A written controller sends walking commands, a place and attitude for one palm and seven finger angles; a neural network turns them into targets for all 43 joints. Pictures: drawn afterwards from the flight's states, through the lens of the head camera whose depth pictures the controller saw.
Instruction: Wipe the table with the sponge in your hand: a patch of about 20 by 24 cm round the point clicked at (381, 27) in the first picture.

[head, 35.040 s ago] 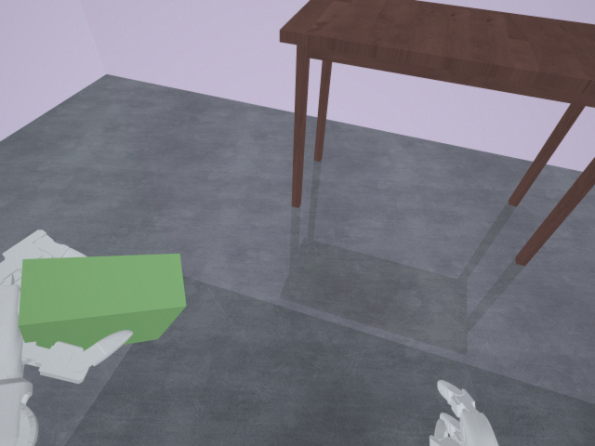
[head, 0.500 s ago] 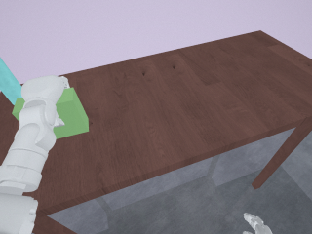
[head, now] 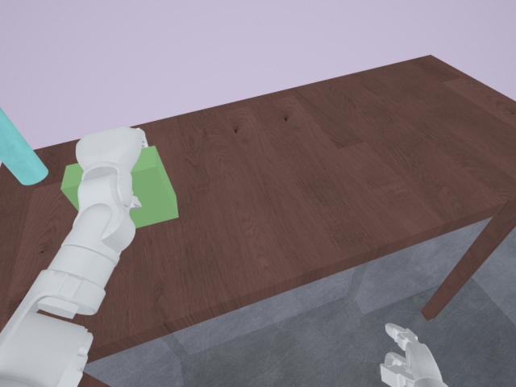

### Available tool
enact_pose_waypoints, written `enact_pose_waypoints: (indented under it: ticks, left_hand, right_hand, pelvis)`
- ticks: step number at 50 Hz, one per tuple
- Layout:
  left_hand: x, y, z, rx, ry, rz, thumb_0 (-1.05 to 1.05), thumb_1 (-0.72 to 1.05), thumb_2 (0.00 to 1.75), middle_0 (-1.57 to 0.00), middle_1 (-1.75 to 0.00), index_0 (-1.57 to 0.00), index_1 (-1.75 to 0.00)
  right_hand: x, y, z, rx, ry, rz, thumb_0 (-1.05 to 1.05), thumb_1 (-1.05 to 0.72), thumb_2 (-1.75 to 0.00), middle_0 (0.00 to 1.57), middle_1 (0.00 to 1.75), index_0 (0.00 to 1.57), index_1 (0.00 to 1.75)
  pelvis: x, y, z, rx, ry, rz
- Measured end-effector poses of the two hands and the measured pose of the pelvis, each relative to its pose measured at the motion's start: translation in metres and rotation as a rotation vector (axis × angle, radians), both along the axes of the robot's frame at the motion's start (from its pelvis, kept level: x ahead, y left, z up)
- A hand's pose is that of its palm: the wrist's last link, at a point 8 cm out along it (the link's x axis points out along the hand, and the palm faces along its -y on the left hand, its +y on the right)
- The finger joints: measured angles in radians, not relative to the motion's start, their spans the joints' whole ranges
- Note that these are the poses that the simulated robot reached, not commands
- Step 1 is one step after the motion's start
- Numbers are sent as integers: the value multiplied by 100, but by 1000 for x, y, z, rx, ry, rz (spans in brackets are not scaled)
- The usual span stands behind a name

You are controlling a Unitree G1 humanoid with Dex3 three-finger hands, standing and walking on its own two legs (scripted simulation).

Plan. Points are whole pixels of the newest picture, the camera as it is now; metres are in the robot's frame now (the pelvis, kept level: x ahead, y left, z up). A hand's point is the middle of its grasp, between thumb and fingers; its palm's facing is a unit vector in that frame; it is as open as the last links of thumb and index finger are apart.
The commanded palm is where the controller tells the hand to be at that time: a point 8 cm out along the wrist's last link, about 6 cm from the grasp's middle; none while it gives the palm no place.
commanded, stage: wipe back along the middle lane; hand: left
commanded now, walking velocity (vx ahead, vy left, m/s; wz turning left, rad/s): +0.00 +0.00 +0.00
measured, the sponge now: (131, 201) +0.38 +0.27 +0.09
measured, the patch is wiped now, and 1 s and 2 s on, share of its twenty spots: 0.50 0.60 0.65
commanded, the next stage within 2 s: slide across to the third lane in 1.52 s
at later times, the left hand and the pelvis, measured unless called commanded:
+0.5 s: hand (122, 201) +0.33 +0.24 +0.15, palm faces +0.09 -0.04 -0.99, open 9.6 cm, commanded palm +0.29 +0.23 +0.18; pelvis -0.01 -0.01 +0.00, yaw -1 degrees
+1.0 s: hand (127, 220) +0.30 +0.22 +0.14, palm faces +0.14 -0.06 -0.99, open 9.6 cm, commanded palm +0.25 +0.21 +0.17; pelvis -0.02 -0.02 +0.00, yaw -2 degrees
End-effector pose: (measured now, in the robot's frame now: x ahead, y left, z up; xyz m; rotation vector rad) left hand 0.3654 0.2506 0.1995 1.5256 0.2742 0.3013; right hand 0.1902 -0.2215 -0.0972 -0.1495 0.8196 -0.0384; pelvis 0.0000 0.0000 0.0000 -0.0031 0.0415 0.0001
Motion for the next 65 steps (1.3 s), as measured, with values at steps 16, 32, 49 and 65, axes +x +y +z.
enact_pose_waypoints:
  ticks: [16,32,49,65]
  left_hand:
    - [-37,-13,0,-30,-65,1,1,-47,108,-77,-142,-77,-142]
    - [-66,-25,-4,-12,-53,33,2,-46,108,-75,-144,-76,-143]
    - [-93,-36,-5,-39,-115,8,2,-46,107,-71,-147,-75,-142]
    - [-122,-47,-7,-96,-173,-9,2,-46,106,-67,-149,-77,-139]
  right_hand:
    - [2,-20,3,16,-20,-29,1,-91,-90,20,30,20,30]
    - [17,-5,24,45,-137,12,1,-91,-90,20,30,20,30]
    - [2,-17,12,50,-101,-6,1,-91,-90,20,30,20,30]
    - [34,-1,35,82,-202,51,1,-91,-90,20,30,20,30]
  pelvis:
    - [2,-9,-1,4,-21,-25]
    - [-17,-17,-2,9,-52,-21]
    - [-16,-17,-4,11,-65,-36]
    - [-15,-20,-5,11,-72,-41]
